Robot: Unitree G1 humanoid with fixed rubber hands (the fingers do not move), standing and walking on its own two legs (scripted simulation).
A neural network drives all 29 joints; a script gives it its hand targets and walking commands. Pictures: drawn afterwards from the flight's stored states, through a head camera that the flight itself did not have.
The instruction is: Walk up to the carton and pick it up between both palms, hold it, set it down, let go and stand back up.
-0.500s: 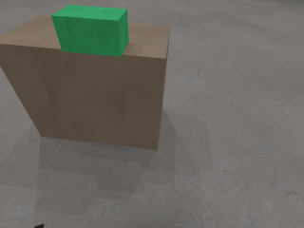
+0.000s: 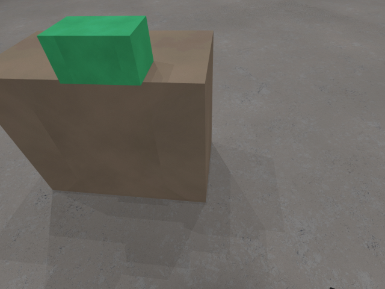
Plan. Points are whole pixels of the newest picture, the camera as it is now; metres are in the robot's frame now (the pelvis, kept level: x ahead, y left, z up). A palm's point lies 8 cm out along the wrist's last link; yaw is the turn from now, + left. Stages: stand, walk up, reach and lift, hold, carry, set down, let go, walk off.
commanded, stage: walk up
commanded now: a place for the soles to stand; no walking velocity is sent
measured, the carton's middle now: (102, 49) +0.89 +0.34 +0.13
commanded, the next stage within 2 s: none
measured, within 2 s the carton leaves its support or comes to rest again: neither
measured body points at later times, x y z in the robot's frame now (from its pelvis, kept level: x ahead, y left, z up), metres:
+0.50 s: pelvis +0.09 +0.17 -0.02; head +0.07 +0.17 +0.43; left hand +0.18 +0.50 -0.10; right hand +0.19 -0.14 -0.10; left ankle +0.16 +0.20 -0.70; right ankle +0.07 -0.04 -0.63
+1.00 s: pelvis +0.14 +0.39 -0.03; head +0.13 +0.40 +0.42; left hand +0.24 +0.72 -0.11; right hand +0.22 +0.08 -0.11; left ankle +0.09 +0.48 -0.70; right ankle +0.14 +0.17 -0.65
